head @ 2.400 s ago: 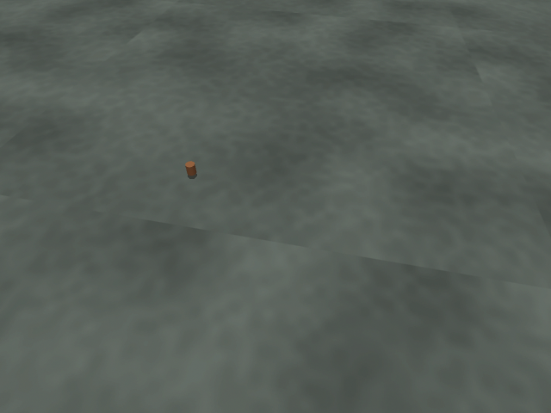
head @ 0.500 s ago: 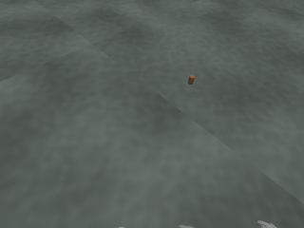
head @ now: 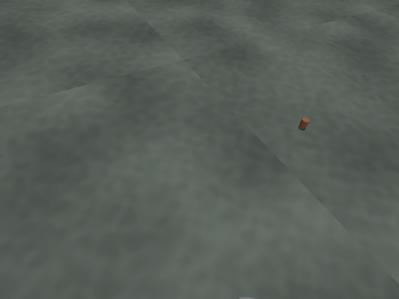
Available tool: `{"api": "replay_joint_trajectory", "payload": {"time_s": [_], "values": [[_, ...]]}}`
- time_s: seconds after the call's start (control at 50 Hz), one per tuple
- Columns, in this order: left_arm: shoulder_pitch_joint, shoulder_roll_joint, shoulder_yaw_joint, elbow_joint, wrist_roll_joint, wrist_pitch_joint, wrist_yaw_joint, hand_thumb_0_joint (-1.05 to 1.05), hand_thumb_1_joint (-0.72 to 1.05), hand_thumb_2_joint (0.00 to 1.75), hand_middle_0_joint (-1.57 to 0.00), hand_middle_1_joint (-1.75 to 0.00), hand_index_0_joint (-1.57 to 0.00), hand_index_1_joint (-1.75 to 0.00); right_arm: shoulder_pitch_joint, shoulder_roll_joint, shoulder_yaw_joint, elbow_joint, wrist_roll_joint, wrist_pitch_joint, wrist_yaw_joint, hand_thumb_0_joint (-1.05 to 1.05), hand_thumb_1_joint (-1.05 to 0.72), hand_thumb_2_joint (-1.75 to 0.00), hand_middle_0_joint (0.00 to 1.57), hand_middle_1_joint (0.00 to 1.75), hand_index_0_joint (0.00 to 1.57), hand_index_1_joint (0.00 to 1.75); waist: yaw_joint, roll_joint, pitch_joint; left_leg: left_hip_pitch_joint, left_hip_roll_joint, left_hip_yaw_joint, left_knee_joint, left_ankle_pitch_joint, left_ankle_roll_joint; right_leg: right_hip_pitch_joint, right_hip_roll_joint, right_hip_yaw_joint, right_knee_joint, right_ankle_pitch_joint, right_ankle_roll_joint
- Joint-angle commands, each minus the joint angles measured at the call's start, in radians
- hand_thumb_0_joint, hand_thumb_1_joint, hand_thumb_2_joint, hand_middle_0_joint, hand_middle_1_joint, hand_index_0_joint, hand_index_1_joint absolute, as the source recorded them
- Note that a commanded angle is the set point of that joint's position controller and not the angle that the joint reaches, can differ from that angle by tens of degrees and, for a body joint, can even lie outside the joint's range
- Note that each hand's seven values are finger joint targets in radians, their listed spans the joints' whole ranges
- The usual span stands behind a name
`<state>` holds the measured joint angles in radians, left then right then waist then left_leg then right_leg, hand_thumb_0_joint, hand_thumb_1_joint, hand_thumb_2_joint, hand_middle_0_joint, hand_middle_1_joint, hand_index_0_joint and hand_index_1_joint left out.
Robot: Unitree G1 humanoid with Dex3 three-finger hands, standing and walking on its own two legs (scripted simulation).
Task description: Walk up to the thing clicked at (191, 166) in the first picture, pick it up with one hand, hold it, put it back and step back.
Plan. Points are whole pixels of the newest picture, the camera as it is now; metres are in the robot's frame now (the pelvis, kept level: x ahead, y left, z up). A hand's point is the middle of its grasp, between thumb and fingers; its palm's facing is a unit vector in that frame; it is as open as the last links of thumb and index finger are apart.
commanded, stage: walk up
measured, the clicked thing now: (304, 123) +1.35 -0.76 -0.72
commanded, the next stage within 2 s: stand in 0.72 s
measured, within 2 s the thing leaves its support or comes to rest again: neither
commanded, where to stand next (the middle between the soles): +0.08 -0.03 m, yaw +3 degrees
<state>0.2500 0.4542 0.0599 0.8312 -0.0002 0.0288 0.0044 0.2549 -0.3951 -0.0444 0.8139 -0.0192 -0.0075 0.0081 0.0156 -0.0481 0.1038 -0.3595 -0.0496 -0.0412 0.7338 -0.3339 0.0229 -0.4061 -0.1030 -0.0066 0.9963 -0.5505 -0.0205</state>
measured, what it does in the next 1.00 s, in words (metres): steps on the spot: right foot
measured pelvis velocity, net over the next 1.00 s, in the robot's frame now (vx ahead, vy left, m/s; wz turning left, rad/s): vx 0.00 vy -0.02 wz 0.07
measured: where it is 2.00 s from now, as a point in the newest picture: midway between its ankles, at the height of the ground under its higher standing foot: outside the picture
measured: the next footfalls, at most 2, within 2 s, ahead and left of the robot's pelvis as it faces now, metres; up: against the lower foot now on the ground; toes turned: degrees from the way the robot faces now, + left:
right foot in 0.12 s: +0.05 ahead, -0.15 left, +0.00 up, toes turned -1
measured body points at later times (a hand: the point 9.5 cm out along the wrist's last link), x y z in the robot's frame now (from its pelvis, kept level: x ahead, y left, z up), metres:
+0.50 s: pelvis +0.00 -0.01 +0.02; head +0.01 +0.00 +0.46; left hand +0.06 +0.31 -0.11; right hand +0.13 -0.30 -0.10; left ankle +0.03 +0.11 -0.71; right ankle +0.01 -0.15 -0.71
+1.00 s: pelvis +0.00 -0.02 +0.03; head +0.01 -0.01 +0.48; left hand +0.05 +0.29 -0.10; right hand +0.12 -0.31 -0.09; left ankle +0.03 +0.11 -0.71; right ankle +0.01 -0.15 -0.71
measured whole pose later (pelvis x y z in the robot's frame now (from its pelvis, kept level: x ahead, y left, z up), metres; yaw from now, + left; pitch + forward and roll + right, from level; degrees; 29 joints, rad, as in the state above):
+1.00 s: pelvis +0.00 -0.02 +0.03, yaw +4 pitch -3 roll +0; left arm 0.10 0.36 0.00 1.15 0.00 -0.01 -0.01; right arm 0.08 -0.35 0.00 1.12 0.00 -0.01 0.01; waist 0.01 -0.01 0.06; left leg -0.16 -0.01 -0.09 0.37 -0.16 -0.01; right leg -0.11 -0.04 -0.07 0.35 -0.20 0.02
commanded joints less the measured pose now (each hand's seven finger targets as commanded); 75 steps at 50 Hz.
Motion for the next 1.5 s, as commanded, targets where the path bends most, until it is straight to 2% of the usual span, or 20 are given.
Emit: {"api": "replay_joint_trajectory", "payload": {"time_s": [0.0, 0.04, 0.08, 0.1, 0.12, 0.14, 0.16, 0.18, 0.22, 0.24, 0.26, 0.28, 0.36, 0.4, 0.6, 0.68, 0.82, 1.1, 1.2, 1.48], "values": [[0.052, 0.155, 0.057, -0.035, 0.006, -0.037, 0.001, 0.00, 0.90, 0.90, -0.20, -0.30, -0.20, -0.30, -0.049, -0.273, -0.067, -0.069, -0.002, -0.038, -0.030, 0.00, -0.90, -0.90, 0.20, 0.30, 0.20, 0.30, 0.007, 0.228, -0.097, 0.006, 0.237, -0.323, -0.254, 0.265, 0.194, 0.042, 0.017, 0.004, -0.103, 0.018, 0.000], [0.049, 0.144, 0.055, -0.030, 0.009, -0.039, 0.002, 0.00, 0.90, 0.90, -0.20, -0.30, -0.20, -0.30, -0.046, -0.267, -0.060, -0.067, 0.002, -0.033, -0.031, 0.00, -0.90, -0.90, 0.20, 0.30, 0.20, 0.30, 0.008, 0.220, -0.105, 0.011, 0.234, -0.320, -0.220, 0.291, 0.188, 0.090, 0.047, -0.013, -0.209, 0.033, -0.007], [0.062, 0.138, 0.053, -0.008, 0.015, -0.048, 0.005, 0.00, 0.90, 0.90, -0.20, -0.30, -0.20, -0.30, -0.077, -0.249, -0.049, -0.068, 0.015, -0.023, -0.030, 0.00, -0.90, -0.90, 0.20, 0.30, 0.20, 0.30, 0.035, 0.174, -0.120, -0.060, 0.190, -0.259, -0.151, 0.289, 0.142, 0.236, 0.077, -0.037, -0.423, 0.206, -0.022], [0.063, 0.159, 0.056, -0.005, 0.025, -0.056, 0.010, 0.00, 0.90, 0.90, -0.20, -0.30, -0.20, -0.30, -0.087, -0.206, -0.035, -0.067, 0.026, -0.021, -0.029, 0.00, -0.90, -0.90, 0.20, 0.30, 0.20, 0.30, 0.048, 0.121, -0.139, -0.079, 0.156, -0.235, -0.082, 0.280, 0.092, 0.275, 0.019, 0.057, -0.496, 0.263, -0.053], [0.023, 0.229, 0.062, -0.019, 0.033, -0.063, 0.010, 0.00, 0.90, 0.90, -0.20, -0.30, -0.20, -0.30, -0.089, -0.176, -0.031, -0.071, 0.035, -0.018, -0.028, 0.00, -0.90, -0.90, 0.20, 0.30, 0.20, 0.30, 0.031, -0.020, -0.128, -0.095, 0.039, -0.142, 0.024, 0.141, 0.031, 0.212, -0.127, 0.264, -0.589, 0.243, -0.116], [-0.067, 0.266, 0.065, -0.033, 0.032, -0.061, 0.003, 0.00, 0.90, 0.90, -0.20, -0.30, -0.20, -0.30, -0.066, -0.192, -0.042, -0.044, 0.032, -0.014, -0.035, 0.00, -0.90, -0.90, 0.20, 0.30, 0.20, 0.30, -0.003, -0.114, -0.101, -0.026, -0.011, -0.041, 0.121, -0.153, 0.009, 0.093, -0.255, 0.371, -0.619, 0.225, -0.216], [-0.130, 0.249, 0.058, -0.047, 0.028, -0.062, -0.002, 0.00, 0.90, 0.90, -0.20, -0.30, -0.20, -0.30, -0.023, -0.213, -0.053, -0.008, 0.022, -0.014, -0.035, 0.00, -0.90, -0.90, 0.20, 0.30, 0.20, 0.30, -0.038, -0.095, -0.067, 0.040, 0.022, -0.027, 0.139, -0.198, -0.002, 0.014, -0.284, 0.370, -0.598, 0.262, -0.238], [-0.152, 0.212, 0.046, -0.046, 0.020, -0.062, -0.003, 0.00, 0.90, 0.90, -0.20, -0.30, -0.20, -0.30, -0.001, -0.210, -0.052, 0.013, 0.026, -0.019, -0.029, 0.00, -0.90, -0.90, 0.20, 0.30, 0.20, 0.30, -0.053, -0.044, -0.057, 0.065, 0.021, -0.019, 0.042, -0.148, 0.005, 0.022, -0.223, 0.258, -0.561, 0.305, -0.198], [-0.139, 0.182, 0.029, -0.016, 0.019, -0.060, -0.002, 0.00, 0.90, 0.90, -0.20, -0.30, -0.20, -0.30, -0.006, -0.189, -0.048, 0.036, 0.022, -0.033, -0.024, 0.00, -0.90, -0.90, 0.20, 0.30, 0.20, 0.30, -0.043, -0.046, -0.080, 0.151, 0.053, -0.089, -0.128, 0.137, 0.030, 0.023, -0.112, 0.126, -0.468, 0.389, -0.097], [-0.116, 0.152, 0.020, -0.011, 0.015, -0.059, -0.004, 0.00, 0.90, 0.90, -0.20, -0.30, -0.20, -0.30, -0.033, -0.217, -0.050, 0.027, 0.013, -0.043, -0.024, 0.00, -0.90, -0.90, 0.20, 0.30, 0.20, 0.30, -0.025, -0.001, -0.114, 0.179, 0.126, -0.227, -0.186, 0.200, 0.066, 0.010, -0.054, 0.076, -0.390, 0.394, -0.052], [-0.095, 0.140, 0.019, 0.010, 0.008, -0.051, -0.007, 0.00, 0.90, 0.90, -0.20, -0.30, -0.20, -0.30, -0.075, -0.245, -0.048, 0.019, 0.011, -0.051, -0.023, 0.00, -0.90, -0.90, 0.20, 0.30, 0.20, 0.30, 0.003, 0.047, -0.111, 0.097, 0.203, -0.362, -0.237, 0.126, 0.118, 0.045, 0.022, 0.022, -0.344, 0.245, -0.015], [-0.080, 0.143, 0.024, 0.026, 0.007, -0.050, -0.005, 0.00, 0.90, 0.90, -0.20, -0.30, -0.20, -0.30, -0.076, -0.257, -0.044, 0.033, 0.017, -0.051, -0.021, 0.00, -0.90, -0.90, 0.20, 0.30, 0.20, 0.30, 0.012, 0.065, -0.127, 0.044, 0.237, -0.400, -0.264, 0.131, 0.152, 0.132, 0.041, 0.033, -0.343, 0.150, -0.014], [-0.097, 0.143, 0.016, 0.064, 0.004, -0.063, -0.006, 0.00, 0.90, 0.90, -0.20, -0.30, -0.20, -0.30, -0.154, -0.201, -0.014, 0.069, 0.018, -0.043, -0.020, 0.00, -0.90, -0.90, 0.20, 0.30, 0.20, 0.30, 0.019, 0.099, -0.112, 0.004, 0.120, -0.196, -0.226, 0.203, 0.043, 0.232, -0.026, 0.060, -0.506, 0.293, -0.053], [-0.124, 0.160, 0.014, 0.075, 0.002, -0.065, -0.007, 0.00, 0.90, 0.90, -0.20, -0.30, -0.20, -0.30, -0.136, -0.195, -0.010, 0.096, 0.019, -0.040, -0.019, 0.00, -0.90, -0.90, 0.20, 0.30, 0.20, 0.30, -0.001, 0.087, -0.128, 0.076, 0.089, -0.155, -0.207, 0.229, 0.025, 0.208, -0.060, 0.080, -0.529, 0.343, -0.066], [-0.197, 0.139, 0.006, 0.142, 0.003, -0.054, -0.012, 0.00, 0.90, 0.90, -0.20, -0.30, -0.20, -0.30, -0.199, -0.194, 0.000, 0.156, 0.016, -0.035, -0.012, 0.00, -0.90, -0.90, 0.20, 0.30, 0.20, 0.30, 0.003, 0.076, -0.091, 0.043, 0.119, -0.199, -0.343, 0.114, 0.024, 0.252, -0.035, 0.027, -0.623, 0.187, -0.030], [-0.215, 0.141, 0.009, 0.162, 0.006, -0.059, -0.013, 0.00, 0.90, 0.90, -0.20, -0.30, -0.20, -0.30, -0.198, -0.193, 0.001, 0.182, 0.014, -0.034, -0.011, 0.00, -0.90, -0.90, 0.20, 0.30, 0.20, 0.30, -0.002, 0.069, -0.100, 0.062, 0.112, -0.186, -0.354, 0.145, 0.016, 0.275, -0.046, 0.028, -0.659, 0.201, -0.027], [-0.203, 0.126, -0.015, 0.235, 0.001, -0.073, -0.005, 0.00, 0.90, 0.90, -0.20, -0.30, -0.20, -0.30, -0.224, -0.168, 0.001, 0.229, 0.015, -0.032, -0.012, 0.00, -0.90, -0.90, 0.20, 0.30, 0.20, 0.30, -0.007, 0.064, -0.144, 0.182, 0.147, -0.137, -0.389, 0.358, 0.003, 0.336, -0.048, 0.042, -0.693, 0.429, -0.001], [-0.195, 0.119, -0.021, 0.266, 0.007, -0.061, -0.004, 0.00, 0.90, 0.90, -0.20, -0.30, -0.20, -0.30, -0.227, -0.170, 0.004, 0.272, 0.015, -0.021, -0.013, 0.00, -0.90, -0.90, 0.20, 0.30, 0.20, 0.30, -0.008, 0.065, -0.102, 0.170, 0.148, -0.121, -0.468, 0.188, -0.011, 0.310, -0.038, 0.051, -0.730, 0.324, 0.002], [-0.195, 0.120, -0.019, 0.261, 0.007, -0.065, 0.000, 0.00, 0.90, 0.90, -0.20, -0.30, -0.20, -0.30, -0.225, -0.162, 0.007, 0.272, 0.015, -0.025, -0.013, 0.00, -0.90, -0.90, 0.20, 0.30, 0.20, 0.30, -0.005, 0.044, -0.132, 0.203, 0.156, -0.112, -0.447, 0.334, -0.013, 0.330, -0.043, 0.047, -0.721, 0.426, 0.005], [-0.191, 0.121, -0.021, 0.250, 0.006, -0.061, -0.001, 0.00, 0.90, 0.90, -0.20, -0.30, -0.20, -0.30, -0.202, -0.164, 0.011, 0.283, 0.014, -0.020, -0.012, 0.00, -0.90, -0.90, 0.20, 0.30, 0.20, 0.30, -0.011, 0.053, -0.124, 0.185, 0.153, -0.105, -0.461, 0.270, -0.016, 0.329, -0.038, 0.050, -0.733, 0.377, 0.004]]}}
